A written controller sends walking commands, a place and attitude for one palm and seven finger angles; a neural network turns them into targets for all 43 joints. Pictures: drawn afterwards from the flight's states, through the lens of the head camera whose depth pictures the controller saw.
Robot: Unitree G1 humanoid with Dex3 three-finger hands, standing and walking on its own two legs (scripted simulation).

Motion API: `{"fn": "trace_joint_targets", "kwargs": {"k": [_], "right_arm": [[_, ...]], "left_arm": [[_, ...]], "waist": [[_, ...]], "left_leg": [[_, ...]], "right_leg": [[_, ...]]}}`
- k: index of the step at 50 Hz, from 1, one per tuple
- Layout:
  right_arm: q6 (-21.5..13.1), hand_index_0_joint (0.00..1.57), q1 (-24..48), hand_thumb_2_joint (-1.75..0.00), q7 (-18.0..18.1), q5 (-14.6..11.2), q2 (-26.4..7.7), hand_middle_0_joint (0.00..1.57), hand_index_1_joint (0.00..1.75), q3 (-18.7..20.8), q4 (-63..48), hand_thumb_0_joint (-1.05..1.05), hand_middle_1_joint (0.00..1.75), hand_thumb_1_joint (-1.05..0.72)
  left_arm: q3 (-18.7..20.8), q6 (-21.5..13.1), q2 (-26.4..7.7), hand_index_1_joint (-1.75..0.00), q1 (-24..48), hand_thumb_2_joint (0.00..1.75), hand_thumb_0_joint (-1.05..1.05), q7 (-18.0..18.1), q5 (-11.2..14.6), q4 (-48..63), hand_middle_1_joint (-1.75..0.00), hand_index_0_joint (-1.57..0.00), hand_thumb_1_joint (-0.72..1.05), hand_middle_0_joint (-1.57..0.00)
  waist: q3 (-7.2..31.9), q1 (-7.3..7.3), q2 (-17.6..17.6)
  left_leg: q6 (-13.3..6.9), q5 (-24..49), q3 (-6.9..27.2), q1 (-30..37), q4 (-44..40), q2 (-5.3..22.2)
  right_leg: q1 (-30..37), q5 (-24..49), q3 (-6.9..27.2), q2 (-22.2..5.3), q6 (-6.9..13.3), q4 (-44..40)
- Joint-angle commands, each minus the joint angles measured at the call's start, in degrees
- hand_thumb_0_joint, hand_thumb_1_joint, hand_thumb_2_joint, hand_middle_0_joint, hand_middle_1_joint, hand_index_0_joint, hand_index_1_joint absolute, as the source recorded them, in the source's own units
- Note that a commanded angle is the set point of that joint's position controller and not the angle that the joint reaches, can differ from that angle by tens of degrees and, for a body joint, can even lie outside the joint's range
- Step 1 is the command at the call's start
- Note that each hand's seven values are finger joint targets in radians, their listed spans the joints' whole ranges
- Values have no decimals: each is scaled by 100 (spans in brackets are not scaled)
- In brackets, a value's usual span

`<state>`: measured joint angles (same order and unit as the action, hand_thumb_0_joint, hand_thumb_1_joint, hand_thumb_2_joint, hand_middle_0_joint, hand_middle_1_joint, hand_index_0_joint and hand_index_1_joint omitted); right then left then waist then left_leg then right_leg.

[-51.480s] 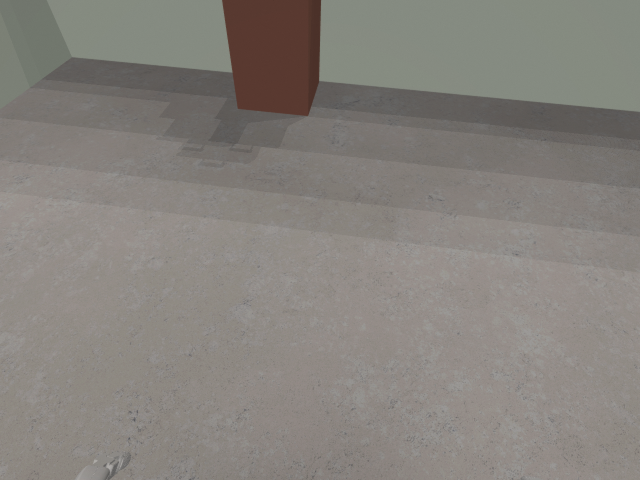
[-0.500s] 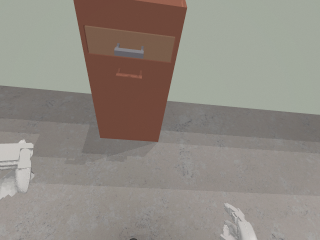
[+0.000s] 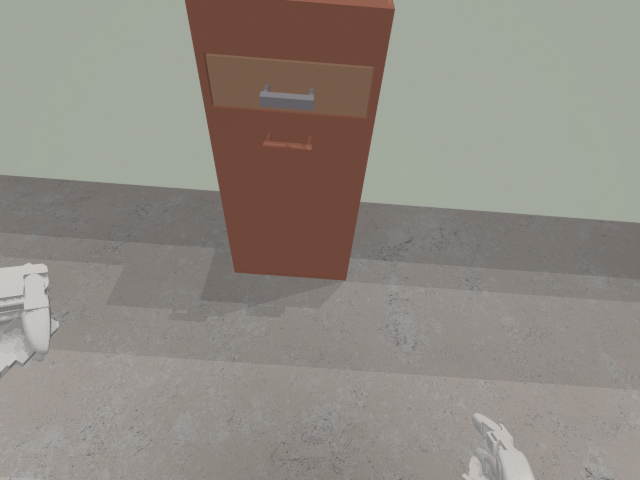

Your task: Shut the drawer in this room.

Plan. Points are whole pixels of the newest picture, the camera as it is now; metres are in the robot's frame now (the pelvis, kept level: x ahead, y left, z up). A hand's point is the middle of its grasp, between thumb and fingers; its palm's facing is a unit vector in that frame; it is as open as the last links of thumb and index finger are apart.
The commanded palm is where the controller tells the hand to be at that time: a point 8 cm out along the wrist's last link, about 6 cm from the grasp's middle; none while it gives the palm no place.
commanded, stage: stop stepping back and stand still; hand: left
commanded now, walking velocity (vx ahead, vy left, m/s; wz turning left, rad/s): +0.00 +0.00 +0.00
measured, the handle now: (288, 95) +0.92 +0.09 +0.01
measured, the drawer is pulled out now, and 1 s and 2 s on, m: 0.00 0.00 0.00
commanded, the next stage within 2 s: let the arm hang, fingers relaxed in 0.10 s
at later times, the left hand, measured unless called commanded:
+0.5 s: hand out of the picture +0.08 +0.20 -0.16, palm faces +0.06 -0.97 -0.22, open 3.1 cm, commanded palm none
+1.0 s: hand out of the picture -0.04 +0.20 -0.16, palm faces +0.04 -0.98 -0.22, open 7.0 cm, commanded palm none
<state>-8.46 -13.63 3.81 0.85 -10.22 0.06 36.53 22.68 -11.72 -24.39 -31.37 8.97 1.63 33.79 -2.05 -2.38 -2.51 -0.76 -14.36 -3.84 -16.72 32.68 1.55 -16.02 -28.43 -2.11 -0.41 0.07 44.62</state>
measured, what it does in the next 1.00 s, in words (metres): steps on the spot: right foot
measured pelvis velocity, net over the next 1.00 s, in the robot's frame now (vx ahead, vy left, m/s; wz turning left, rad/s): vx -0.02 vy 0.02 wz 0.01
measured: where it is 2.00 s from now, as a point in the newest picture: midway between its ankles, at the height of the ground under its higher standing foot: outside the picture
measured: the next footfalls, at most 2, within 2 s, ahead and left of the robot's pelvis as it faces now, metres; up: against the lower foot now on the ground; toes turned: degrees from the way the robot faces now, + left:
right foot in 0.06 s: +0.05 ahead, -0.11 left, +0.00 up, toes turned -4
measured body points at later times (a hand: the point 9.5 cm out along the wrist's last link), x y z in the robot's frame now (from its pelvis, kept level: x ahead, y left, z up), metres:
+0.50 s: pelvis +0.01 +0.01 +0.00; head +0.04 +0.04 +0.45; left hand +0.08 +0.26 -0.14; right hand +0.11 -0.23 -0.12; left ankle +0.02 +0.11 -0.73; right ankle +0.01 -0.10 -0.73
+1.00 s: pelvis -0.02 +0.02 +0.01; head -0.01 +0.01 +0.46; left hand -0.04 +0.25 -0.14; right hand -0.03 -0.19 -0.16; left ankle +0.02 +0.11 -0.73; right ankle +0.01 -0.10 -0.73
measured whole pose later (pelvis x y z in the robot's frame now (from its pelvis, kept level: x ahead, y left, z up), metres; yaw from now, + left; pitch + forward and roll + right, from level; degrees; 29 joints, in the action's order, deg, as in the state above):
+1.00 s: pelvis -0.02 +0.02 +0.01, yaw +1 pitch -3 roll +0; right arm 1.0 -17.2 1.3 1.2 -8.4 0.1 64.5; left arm 0.3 0.9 -8.8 -16.6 1.5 -0.8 -65.9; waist -3.5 -0.3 1.8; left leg -2.5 -9.9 -2.7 -11.5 23.9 -1.4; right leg -10.2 -11.6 -4.0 -2.6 -0.7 24.5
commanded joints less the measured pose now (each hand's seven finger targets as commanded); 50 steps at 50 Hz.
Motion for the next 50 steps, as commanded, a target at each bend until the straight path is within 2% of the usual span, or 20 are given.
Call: {"fn": "trace_joint_targets", "kwargs": {"k": [1,2,4,5,7,9,10,11,12,14,16,18,19,22,25,29,32,35,40,50], "right_arm": [[-207,20,455,-90,-76,-140,-809,20,30,270,-935,0,30,-90],[-123,20,516,-90,-88,-131,-743,20,30,246,-986,0,30,-90],[11,20,560,-90,-86,-103,-709,20,30,277,-1016,0,30,-90],[23,20,529,-90,-82,-112,-702,20,30,273,-961,0,30,-90],[60,20,513,-90,-64,-160,-753,20,30,320,-905,0,30,-90],[24,20,555,-90,-6,-146,-678,20,30,215,-858,0,30,-90],[-114,20,427,-90,-620,-52,-1391,20,30,451,496,0,30,-90],[162,20,110,-90,-570,-63,-1091,20,30,506,356,0,30,-90],[273,20,187,-90,-492,-68,-1155,20,30,424,226,0,30,-90],[450,20,445,-90,-425,18,-1020,20,30,281,129,0,30,-90],[517,20,373,-90,-382,83,-958,20,30,237,177,0,30,-90],[636,20,228,-90,-334,81,-991,20,30,265,365,0,30,-90],[680,20,202,-90,-318,84,-979,20,30,260,505,0,30,-90],[724,20,260,-90,-290,72,-893,20,30,147,869,0,30,-90],[790,20,297,-90,-250,69,-729,20,30,126,1162,0,30,-90],[856,20,120,-90,-234,33,-700,20,30,128,1480,0,30,-90],[869,20,-70,-90,-231,24,-718,20,30,151,1708,0,30,-90],[873,20,-211,-90,-222,20,-694,20,30,149,1942,0,30,-90],[856,20,-434,-90,-207,15,-595,20,30,128,2269,0,30,-90],[877,20,-748,-90,-188,23,-256,20,30,99,2697,0,30,-90]], "left_arm": [[721,-398,-558,-160,-1193,90,0,62,116,953,-160,-140,90,-140],[681,-420,-563,-160,-1239,90,0,45,108,892,-160,-140,90,-140],[791,-429,-724,-160,-955,90,0,32,139,733,-160,-140,90,-140],[772,-397,-746,-160,-690,90,0,54,154,731,-160,-140,90,-140],[613,-368,-577,-160,-649,90,0,69,123,630,-160,-140,90,-140],[550,-399,-539,-160,-555,90,0,114,86,667,-160,-140,90,-140],[-1500,578,272,-160,546,90,0,-710,-550,-3628,-160,-140,90,-140],[-1533,981,538,-156,319,90,0,-813,-451,-3741,-156,-136,90,-136],[-1632,1086,697,-151,112,90,0,-837,-367,-3755,-151,-132,90,-132],[-1703,1149,761,-143,423,90,0,-826,-380,-4278,-143,-124,90,-124],[-1745,1113,555,-134,849,90,0,-849,-407,-4971,-134,-116,90,-116],[-1772,1114,385,-125,1071,90,0,-825,-367,-5771,-125,-108,90,-108],[-1801,1134,365,-121,1182,90,0,-800,-337,-6163,-121,-104,90,-104],[-1940,1186,464,-108,1415,90,0,-756,-254,-7082,-108,-92,90,-92],[-1962,1224,683,-95,1310,90,0,-745,-222,-7858,-95,-80,90,-80],[-2044,1225,643,-78,1460,90,0,-794,-237,-8530,-78,-64,90,-64],[-2084,1205,673,-65,1497,90,0,-801,-240,-8889,-65,-52,90,-52],[-2121,1200,742,-52,1452,90,0,-788,-236,-9174,-52,-40,90,-40],[-2138,1187,824,-30,1339,90,0,-755,-233,-9524,-30,-20,90,-20],[-2144,1177,1036,-30,1141,90,0,-702,-222,-9885,-30,-20,90,-20]], "waist": [[622,270,1361],[498,214,1012],[221,118,-436],[217,135,-918],[144,115,-1001],[375,68,-764],[359,-185,-69],[719,-68,208],[661,77,488],[631,299,-88],[730,265,-1093],[1027,187,-1222],[1078,181,-884],[840,233,991],[534,326,1703],[195,267,1185],[54,231,566],[-70,207,335],[-170,213,164],[-467,221,310]], "left_leg": [[-358,-393,513,-463,-1026,686],[-241,-811,425,-972,-756,494],[25,-1005,201,-1264,626,23],[71,-885,239,-1104,1187,-47],[46,-802,434,-931,1270,104],[-15,-280,331,-297,16,110],[-64,1284,569,-315,697,302],[-94,2625,823,229,361,333],[-275,2871,1039,145,70,633],[-497,1949,1278,-595,-139,764],[-270,1968,944,-358,101,391],[-131,2103,616,155,264,113],[-118,2145,600,348,102,133],[-241,2734,900,438,-536,402],[-255,1731,962,211,-953,424],[-195,350,1031,71,-1267,402],[-199,105,1074,163,-1417,440],[-202,-125,1065,260,-1541,451],[-210,-164,1019,311,-1643,456],[-179,-335,851,211,-1651,349]], "right_leg": [[1022,898,-363,75,1,-1603],[1295,997,-82,-82,66,-1936],[653,28,1861,-1168,593,-3039],[291,-161,2383,-1611,803,-3272],[284,767,1954,-1568,894,-3047],[521,2058,1116,-1227,640,-2338],[-243,4105,73,-1324,423,-839],[-291,3733,181,-811,210,-563],[-317,2755,26,-570,28,-495],[100,1955,32,-465,11,-723],[392,3369,322,-723,166,-1197],[651,4637,376,-1007,370,-1174],[652,4436,320,-976,363,-1171],[721,2860,132,-599,84,-1328],[864,1829,86,-473,89,-1798],[819,1520,123,-507,172,-2268],[690,1421,123,-533,184,-2416],[532,1305,135,-540,179,-2485],[468,1268,156,-552,171,-2494],[263,1027,227,-548,195,-2569]]}}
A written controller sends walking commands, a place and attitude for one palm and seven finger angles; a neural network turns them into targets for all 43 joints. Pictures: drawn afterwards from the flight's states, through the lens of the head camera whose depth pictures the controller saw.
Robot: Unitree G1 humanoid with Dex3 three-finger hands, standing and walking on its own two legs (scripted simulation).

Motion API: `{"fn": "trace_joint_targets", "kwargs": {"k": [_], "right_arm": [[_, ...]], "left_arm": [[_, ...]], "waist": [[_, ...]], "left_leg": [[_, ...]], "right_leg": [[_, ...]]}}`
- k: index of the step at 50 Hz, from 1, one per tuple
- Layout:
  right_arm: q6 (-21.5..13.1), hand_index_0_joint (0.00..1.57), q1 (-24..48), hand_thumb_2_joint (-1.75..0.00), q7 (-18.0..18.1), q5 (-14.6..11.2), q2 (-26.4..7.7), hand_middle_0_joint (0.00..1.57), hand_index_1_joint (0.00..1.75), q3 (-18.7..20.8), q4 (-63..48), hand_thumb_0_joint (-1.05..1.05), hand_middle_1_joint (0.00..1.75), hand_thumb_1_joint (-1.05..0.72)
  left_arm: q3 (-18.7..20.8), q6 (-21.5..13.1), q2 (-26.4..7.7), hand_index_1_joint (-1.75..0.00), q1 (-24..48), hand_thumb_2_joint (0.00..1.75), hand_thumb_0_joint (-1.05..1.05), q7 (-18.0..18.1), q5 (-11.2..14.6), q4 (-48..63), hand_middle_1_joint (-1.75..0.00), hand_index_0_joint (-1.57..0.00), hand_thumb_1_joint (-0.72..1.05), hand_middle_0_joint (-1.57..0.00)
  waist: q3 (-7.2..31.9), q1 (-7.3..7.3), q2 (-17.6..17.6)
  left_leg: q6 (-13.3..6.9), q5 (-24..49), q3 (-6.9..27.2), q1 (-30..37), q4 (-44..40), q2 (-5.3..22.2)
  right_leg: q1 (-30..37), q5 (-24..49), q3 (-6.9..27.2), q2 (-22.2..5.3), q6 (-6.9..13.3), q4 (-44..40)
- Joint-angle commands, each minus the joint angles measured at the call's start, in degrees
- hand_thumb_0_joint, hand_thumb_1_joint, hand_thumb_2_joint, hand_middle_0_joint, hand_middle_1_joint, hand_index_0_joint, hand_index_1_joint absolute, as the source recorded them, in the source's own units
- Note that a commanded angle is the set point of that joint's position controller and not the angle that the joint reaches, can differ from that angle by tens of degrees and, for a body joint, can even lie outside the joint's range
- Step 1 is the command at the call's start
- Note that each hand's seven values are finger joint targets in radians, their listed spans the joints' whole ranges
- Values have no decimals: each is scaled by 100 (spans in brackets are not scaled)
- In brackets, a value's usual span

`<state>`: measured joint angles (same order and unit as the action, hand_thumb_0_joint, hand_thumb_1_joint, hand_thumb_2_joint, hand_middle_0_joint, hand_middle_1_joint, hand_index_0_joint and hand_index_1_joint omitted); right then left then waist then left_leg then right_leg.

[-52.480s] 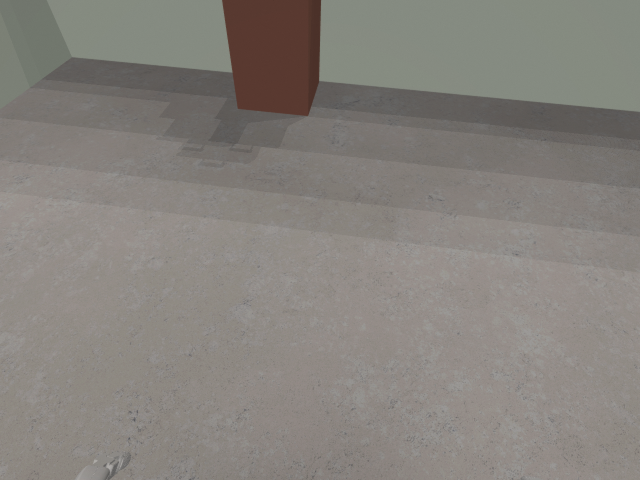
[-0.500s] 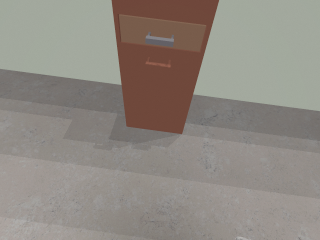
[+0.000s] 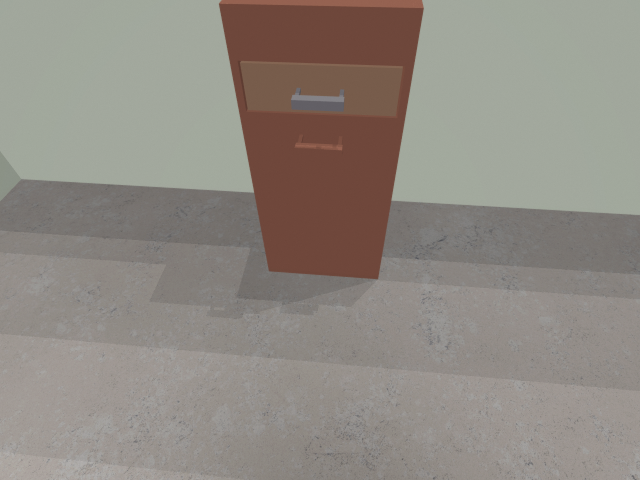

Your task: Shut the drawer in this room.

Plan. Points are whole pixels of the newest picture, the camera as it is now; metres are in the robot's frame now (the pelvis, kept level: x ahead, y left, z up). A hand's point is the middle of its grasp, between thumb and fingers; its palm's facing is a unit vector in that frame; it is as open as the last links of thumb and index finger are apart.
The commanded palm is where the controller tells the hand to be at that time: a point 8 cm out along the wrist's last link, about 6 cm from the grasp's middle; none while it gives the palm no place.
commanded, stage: let the arm hang, fingers relaxed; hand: left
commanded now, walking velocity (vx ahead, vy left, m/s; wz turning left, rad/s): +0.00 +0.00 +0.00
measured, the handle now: (318, 98) +0.93 +0.06 +0.00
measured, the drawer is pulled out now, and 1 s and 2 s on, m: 0.00 0.00 0.00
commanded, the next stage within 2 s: look to check the result in 0.30 s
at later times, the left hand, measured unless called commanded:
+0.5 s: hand out of the picture -0.02 +0.14 -0.18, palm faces +0.04 -0.98 -0.17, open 7.4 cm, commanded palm none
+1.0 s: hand out of the picture +0.01 +0.14 -0.18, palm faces +0.04 -0.98 -0.18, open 7.4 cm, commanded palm none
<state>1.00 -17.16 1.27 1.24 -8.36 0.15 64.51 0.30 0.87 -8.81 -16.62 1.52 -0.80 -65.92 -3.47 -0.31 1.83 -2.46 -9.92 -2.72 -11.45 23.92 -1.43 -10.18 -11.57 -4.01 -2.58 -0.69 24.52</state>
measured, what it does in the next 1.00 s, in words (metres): stands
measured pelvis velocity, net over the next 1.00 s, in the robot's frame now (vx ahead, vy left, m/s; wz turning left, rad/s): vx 0.01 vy -0.02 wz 0.00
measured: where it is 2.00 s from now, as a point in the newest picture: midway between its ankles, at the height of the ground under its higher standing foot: outside the picture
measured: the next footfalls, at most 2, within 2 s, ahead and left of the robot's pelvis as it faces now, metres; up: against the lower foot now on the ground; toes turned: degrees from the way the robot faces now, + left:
none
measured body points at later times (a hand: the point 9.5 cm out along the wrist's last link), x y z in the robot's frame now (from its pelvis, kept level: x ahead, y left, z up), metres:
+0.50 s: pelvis +0.00 -0.02 +0.00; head +0.01 -0.02 +0.45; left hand -0.02 +0.19 -0.16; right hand -0.05 -0.21 -0.17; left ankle +0.04 +0.09 -0.74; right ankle +0.02 -0.13 -0.74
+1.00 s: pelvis +0.01 -0.02 +0.00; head +0.03 -0.03 +0.45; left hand +0.01 +0.19 -0.16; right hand -0.01 -0.23 -0.17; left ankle +0.04 +0.09 -0.74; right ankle +0.02 -0.13 -0.74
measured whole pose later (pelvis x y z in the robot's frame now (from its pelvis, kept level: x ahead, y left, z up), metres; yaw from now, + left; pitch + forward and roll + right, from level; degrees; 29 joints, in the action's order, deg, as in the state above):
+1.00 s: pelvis +0.01 -0.02 +0.00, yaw +0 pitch -2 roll +0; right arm 0.1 -16.2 2.1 1.2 -6.9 0.8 65.6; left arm 1.1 -0.3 -6.8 -14.7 1.9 -0.7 -66.5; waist -4.1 -0.6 1.0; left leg -0.5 -11.0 -1.8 -11.4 24.2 0.4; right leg -9.7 -12.6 -4.8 -0.7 1.1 24.1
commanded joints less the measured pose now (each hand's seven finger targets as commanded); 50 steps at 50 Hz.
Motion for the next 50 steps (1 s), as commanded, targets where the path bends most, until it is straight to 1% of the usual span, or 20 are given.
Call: {"fn": "trace_joint_targets", "kwargs": {"k": [1,4,6,9,18,19,22,25,28,32,35,36,40,41,42,43,44,47,49,50], "right_arm": [[-62,20,-440,-90,66,-30,-441,20,30,97,-90,0,30,-90],[-52,20,-545,-90,70,-10,-317,20,30,100,-35,0,30,-90],[-61,20,-594,-90,77,-20,-288,20,30,109,-21,0,30,-90],[-73,20,-664,-90,87,-10,-209,20,30,106,8,0,30,-90],[-68,20,-756,-90,107,-7,-111,20,30,129,17,0,30,-90],[-78,20,-763,-90,111,-10,-114,20,30,134,9,0,30,-90],[-89,20,-766,-90,116,-18,-118,20,30,138,3,0,30,-90],[-88,20,-725,-90,120,-16,-132,20,30,146,3,0,30,-90],[-77,20,-698,-90,118,-20,-139,20,30,150,-8,0,30,-90],[-75,20,-642,-90,114,-16,-163,20,30,155,-12,0,30,-90],[-89,20,-602,-90,114,-18,-186,20,30,151,-4,0,30,-90],[-94,20,-599,-90,115,-31,-229,20,30,160,-33,0,30,-90],[-104,20,-508,-90,118,-22,-226,20,30,141,3,0,30,-90],[-108,20,-523,-90,115,-34,-267,20,30,141,-6,0,30,-90],[-119,20,-488,-90,119,-28,-236,20,30,139,3,0,30,-90],[-114,20,-474,-90,122,-27,-227,20,30,129,19,0,30,-90],[-115,20,-476,-90,124,-28,-252,20,30,125,24,0,30,-90],[-133,20,-434,-90,126,-28,-274,20,30,130,29,0,30,-90],[-134,20,-416,-90,130,-28,-280,20,30,120,37,0,30,-90],[-137,20,-412,-90,130,-27,-294,20,30,122,37,0,30,-90]], "left_arm": [[105,-82,-544,-30,-366,90,0,51,13,85,-30,-20,90,-20],[116,-89,-454,-30,-371,90,0,57,16,60,-30,-20,90,-20],[134,-104,-444,-30,-423,90,0,68,19,69,-30,-20,90,-20],[145,-108,-374,-30,-385,90,0,70,25,68,-30,-20,90,-20],[178,-111,-279,-30,-413,90,0,79,19,59,-30,-20,90,-20],[177,-119,-276,-30,-416,90,0,77,21,67,-30,-20,90,-20],[184,-135,-282,-30,-418,90,0,83,21,59,-30,-20,90,-20],[179,-131,-263,-30,-395,90,0,81,21,42,-30,-20,90,-20],[170,-139,-264,-30,-401,90,0,83,19,43,-30,-20,90,-20],[177,-140,-291,-30,-393,90,0,78,15,39,-30,-20,90,-20],[175,-147,-303,-30,-358,90,0,75,18,47,-30,-20,90,-20],[182,-158,-346,-30,-383,90,0,79,13,58,-30,-20,90,-20],[172,-167,-322,-30,-334,90,0,74,25,41,-30,-20,90,-20],[176,-171,-378,-30,-332,90,0,79,19,55,-30,-20,90,-20],[174,-174,-343,-30,-337,90,0,74,25,42,-30,-20,90,-20],[165,-171,-337,-30,-307,90,0,75,26,29,-30,-20,90,-20],[169,-169,-348,-30,-286,90,0,73,27,36,-30,-20,90,-20],[177,-177,-368,-30,-278,90,0,73,29,39,-30,-20,90,-20],[166,-177,-359,-30,-263,90,0,72,35,32,-30,-20,90,-20],[168,-179,-362,-30,-265,90,0,71,33,23,-30,-20,90,-20]], "waist": [[-351,28,-137],[-435,10,-232],[-325,15,-172],[-297,-10,-111],[-366,-13,-109],[-320,-18,-27],[-213,-22,-86],[-276,-23,-83],[-313,-34,-189],[-300,-33,-170],[-276,-35,-130],[-209,-20,-163],[-214,-20,-161],[-207,-24,-198],[-147,-10,-108],[-203,-23,-168],[-222,-21,-120],[-90,-6,-120],[-118,-5,-132],[-74,-6,-71]], "left_leg": [[-11,-808,738,-360,-746,643],[4,-800,644,-409,-679,593],[8,-655,628,-329,-595,585],[16,-651,634,-344,-593,588],[26,-658,630,-422,-512,580],[22,-603,628,-403,-510,592],[25,-465,635,-334,-483,620],[30,-473,632,-295,-501,623],[32,-476,610,-258,-479,628],[37,-468,579,-212,-467,629],[44,-375,581,-186,-488,642],[39,-257,587,-158,-453,648],[65,-144,547,-104,-442,644],[63,-29,565,-93,-428,656],[58,60,547,-44,-427,668],[65,41,566,-63,-442,670],[67,48,565,-89,-459,676],[67,212,570,-24,-442,690],[75,229,570,1,-460,695],[73,251,564,21,-458,694]], "right_leg": [[-315,-702,413,-319,274,-573],[-410,-842,452,-334,288,-621],[-391,-814,460,-345,309,-628],[-401,-801,464,-342,316,-595],[-474,-881,469,-334,343,-606],[-439,-798,474,-339,345,-602],[-357,-658,447,-341,343,-579],[-422,-646,442,-331,334,-580],[-474,-733,486,-338,345,-646],[-508,-771,494,-348,341,-674],[-460,-649,492,-340,330,-652],[-395,-559,501,-336,335,-649],[-360,-478,508,-359,333,-672],[-338,-412,477,-348,333,-644],[-291,-300,470,-376,328,-645],[-298,-304,476,-351,324,-646],[-264,-282,473,-355,320,-649],[-136,-134,438,-365,319,-625],[-134,-102,449,-360,310,-636],[-103,-64,444,-375,312,-641]]}}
